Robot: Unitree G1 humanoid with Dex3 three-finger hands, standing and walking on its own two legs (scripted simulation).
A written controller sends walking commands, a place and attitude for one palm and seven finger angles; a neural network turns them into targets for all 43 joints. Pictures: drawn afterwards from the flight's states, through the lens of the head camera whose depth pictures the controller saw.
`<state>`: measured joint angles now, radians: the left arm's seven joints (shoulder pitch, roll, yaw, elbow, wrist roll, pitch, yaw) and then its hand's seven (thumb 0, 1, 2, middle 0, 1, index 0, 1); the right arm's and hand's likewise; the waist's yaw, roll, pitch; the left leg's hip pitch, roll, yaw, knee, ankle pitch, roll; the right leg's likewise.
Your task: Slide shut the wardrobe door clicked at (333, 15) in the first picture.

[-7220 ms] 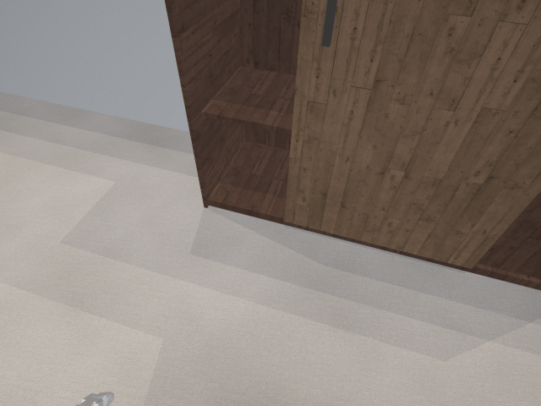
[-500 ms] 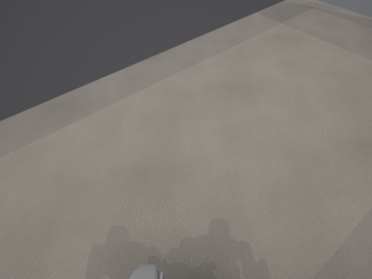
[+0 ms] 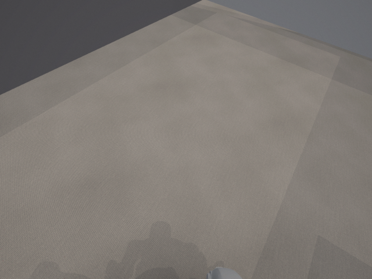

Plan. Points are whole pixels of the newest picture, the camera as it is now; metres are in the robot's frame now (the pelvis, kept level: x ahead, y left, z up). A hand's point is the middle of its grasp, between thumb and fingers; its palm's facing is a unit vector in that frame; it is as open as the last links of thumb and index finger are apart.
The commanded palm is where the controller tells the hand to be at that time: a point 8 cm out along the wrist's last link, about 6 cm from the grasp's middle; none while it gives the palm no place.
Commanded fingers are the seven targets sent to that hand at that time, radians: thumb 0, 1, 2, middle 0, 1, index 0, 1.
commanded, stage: turn to face it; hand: right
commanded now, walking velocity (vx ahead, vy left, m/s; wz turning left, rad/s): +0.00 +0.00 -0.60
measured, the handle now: out of the picture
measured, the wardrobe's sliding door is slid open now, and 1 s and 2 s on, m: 0.40 0.40 0.40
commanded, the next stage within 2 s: none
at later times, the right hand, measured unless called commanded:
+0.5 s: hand out of the picture -0.02 -0.28 -0.17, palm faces +0.34 +0.90 -0.26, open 7.4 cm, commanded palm none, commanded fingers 0.00 -0.90 -0.90 0.20 0.30 0.20 0.30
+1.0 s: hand out of the picture -0.02 -0.19 -0.13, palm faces +0.56 +0.77 -0.30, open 7.4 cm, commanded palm none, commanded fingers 0.00 -0.90 -0.90 0.20 0.30 0.20 0.30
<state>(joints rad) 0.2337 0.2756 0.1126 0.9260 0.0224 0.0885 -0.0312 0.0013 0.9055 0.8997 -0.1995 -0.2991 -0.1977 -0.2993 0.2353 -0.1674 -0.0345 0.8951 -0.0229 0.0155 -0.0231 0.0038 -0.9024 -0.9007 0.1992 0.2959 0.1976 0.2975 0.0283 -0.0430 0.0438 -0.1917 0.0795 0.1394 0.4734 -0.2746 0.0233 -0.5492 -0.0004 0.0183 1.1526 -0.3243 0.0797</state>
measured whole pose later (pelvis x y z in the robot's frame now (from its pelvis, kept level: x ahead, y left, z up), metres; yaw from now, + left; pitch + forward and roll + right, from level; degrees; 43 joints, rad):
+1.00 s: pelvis +0.01 +0.03 +0.00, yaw -37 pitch -2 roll -3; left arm 0.25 0.29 0.11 0.96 0.02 0.10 -0.03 0.00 0.91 0.90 -0.20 -0.30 -0.20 -0.30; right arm 0.20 -0.16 -0.02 0.87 -0.02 0.00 -0.02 0.00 -0.90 -0.90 0.20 0.30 0.20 0.30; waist 0.04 -0.05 0.06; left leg -0.19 0.09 0.18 0.48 -0.26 0.04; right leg -0.50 -0.02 0.03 1.20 -0.32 0.09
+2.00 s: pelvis +0.00 +0.03 -0.01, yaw -72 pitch +0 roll -2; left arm 0.29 0.26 0.10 0.96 0.02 0.08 -0.01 0.00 0.90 0.90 -0.20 -0.30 -0.20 -0.30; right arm 0.13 -0.18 -0.02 0.84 -0.02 0.01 -0.02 0.00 -0.90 -0.90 0.20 0.30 0.20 0.30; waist 0.06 -0.06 0.05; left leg -0.22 0.03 0.05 0.52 -0.30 0.03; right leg -0.46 0.10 0.11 0.95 -0.44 0.04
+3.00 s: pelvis -0.01 +0.04 -0.01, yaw -107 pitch +0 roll -1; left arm 0.28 0.23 0.07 0.95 0.01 0.06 0.00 0.00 0.90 0.90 -0.20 -0.30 -0.20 -0.30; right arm 0.10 -0.21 -0.04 0.83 -0.01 0.01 -0.02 0.00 -0.91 -0.90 0.20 0.30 0.20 0.30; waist 0.05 -0.06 0.05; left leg -0.26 0.00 0.00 0.55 -0.26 -0.02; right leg -0.33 0.12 0.20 0.59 -0.28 0.00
